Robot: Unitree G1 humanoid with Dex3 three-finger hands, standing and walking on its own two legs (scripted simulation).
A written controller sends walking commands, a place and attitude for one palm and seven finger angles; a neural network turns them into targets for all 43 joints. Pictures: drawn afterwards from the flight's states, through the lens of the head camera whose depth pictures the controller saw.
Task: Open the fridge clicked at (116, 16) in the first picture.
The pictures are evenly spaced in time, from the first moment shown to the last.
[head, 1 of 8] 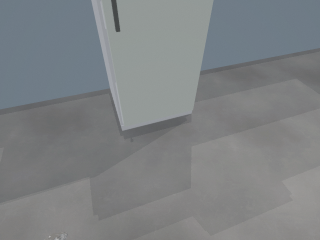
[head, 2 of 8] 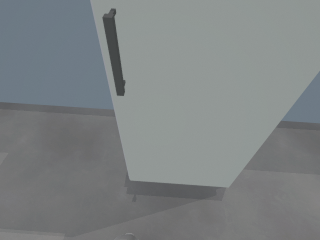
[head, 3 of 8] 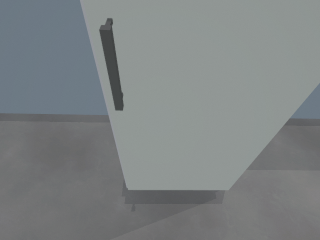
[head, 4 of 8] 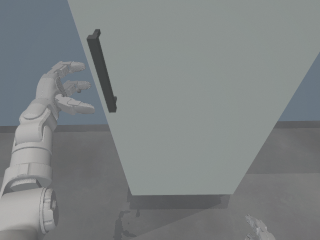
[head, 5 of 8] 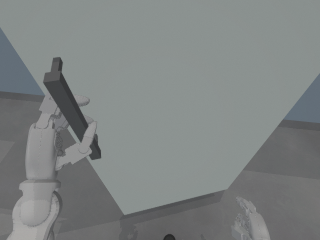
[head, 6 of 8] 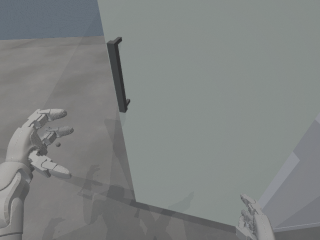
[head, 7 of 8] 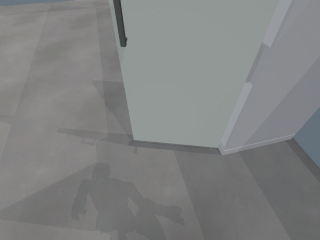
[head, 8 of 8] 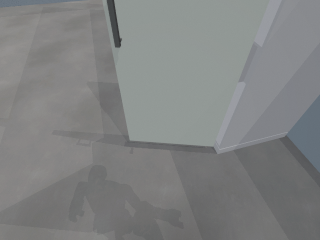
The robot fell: no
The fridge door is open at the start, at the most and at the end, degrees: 0 80 69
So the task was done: yes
